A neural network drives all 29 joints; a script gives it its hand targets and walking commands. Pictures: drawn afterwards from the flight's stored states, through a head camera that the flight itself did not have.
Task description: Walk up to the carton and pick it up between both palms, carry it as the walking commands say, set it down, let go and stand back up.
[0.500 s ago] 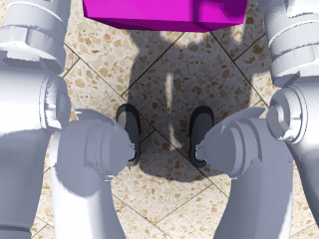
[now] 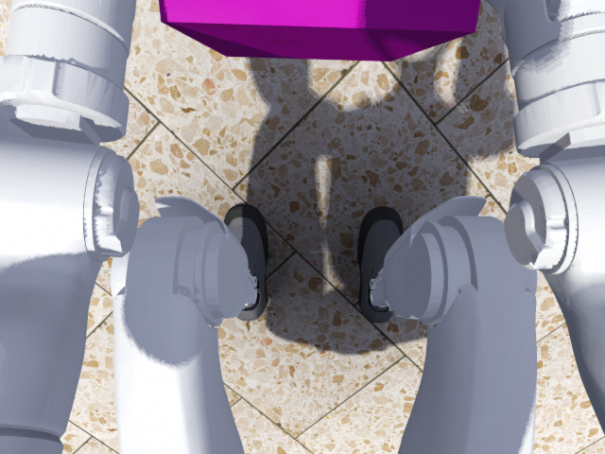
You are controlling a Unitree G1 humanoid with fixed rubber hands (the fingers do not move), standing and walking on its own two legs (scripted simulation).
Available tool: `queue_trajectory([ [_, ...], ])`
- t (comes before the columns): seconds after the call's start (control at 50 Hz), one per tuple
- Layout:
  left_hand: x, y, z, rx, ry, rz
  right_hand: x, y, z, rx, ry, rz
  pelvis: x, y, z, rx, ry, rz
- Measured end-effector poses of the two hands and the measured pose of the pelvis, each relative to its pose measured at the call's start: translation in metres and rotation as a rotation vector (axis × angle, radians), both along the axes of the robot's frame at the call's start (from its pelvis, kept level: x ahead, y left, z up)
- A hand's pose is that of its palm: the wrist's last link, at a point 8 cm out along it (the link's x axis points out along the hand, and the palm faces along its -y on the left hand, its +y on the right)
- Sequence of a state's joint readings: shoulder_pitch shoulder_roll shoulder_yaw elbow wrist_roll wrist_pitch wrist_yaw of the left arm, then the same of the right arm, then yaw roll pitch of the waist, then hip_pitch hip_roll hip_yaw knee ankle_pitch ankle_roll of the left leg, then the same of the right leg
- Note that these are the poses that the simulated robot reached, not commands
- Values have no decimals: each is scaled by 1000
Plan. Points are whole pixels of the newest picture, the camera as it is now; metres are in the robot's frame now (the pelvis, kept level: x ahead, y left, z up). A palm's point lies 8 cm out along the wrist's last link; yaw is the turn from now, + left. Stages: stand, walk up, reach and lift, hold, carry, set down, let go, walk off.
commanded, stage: reach and lift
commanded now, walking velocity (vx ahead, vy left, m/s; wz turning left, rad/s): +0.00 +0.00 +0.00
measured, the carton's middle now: out of the picture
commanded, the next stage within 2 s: none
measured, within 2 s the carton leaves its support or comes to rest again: neither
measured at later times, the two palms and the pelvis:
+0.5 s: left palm out of the picture +0.58 +0.17 -0.09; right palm out of the picture +0.57 -0.15 -0.09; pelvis -0.01 +0.00 +0.02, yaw +0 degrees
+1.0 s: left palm out of the picture +0.55 +0.17 -0.02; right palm out of the picture +0.55 -0.15 -0.03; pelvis -0.02 +0.00 +0.06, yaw +0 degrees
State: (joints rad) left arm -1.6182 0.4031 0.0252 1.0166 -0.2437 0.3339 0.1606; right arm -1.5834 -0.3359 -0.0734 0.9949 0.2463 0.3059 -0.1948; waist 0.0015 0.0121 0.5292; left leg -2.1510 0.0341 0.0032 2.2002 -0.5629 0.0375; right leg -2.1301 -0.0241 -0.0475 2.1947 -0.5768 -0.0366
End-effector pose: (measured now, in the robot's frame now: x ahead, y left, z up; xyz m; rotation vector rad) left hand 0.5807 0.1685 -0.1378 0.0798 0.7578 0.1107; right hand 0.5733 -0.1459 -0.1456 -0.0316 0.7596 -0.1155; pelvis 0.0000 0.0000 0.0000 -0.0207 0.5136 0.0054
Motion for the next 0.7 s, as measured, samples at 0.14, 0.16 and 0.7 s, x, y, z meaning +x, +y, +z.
queue_trajectory([
  [0.14,0,-1,20,-26,-13,24,0,-1,19,-2,-10,3,-3,0,2,0,-33,0],
  [0.16,0,-1,22,-26,-12,24,0,-1,21,-3,-9,4,-3,0,2,0,-35,0],
  [0.7,-16,-2,76,-22,-7,29,-6,-1,85,-14,0,12,-10,1,37,0,-81,-5],
])
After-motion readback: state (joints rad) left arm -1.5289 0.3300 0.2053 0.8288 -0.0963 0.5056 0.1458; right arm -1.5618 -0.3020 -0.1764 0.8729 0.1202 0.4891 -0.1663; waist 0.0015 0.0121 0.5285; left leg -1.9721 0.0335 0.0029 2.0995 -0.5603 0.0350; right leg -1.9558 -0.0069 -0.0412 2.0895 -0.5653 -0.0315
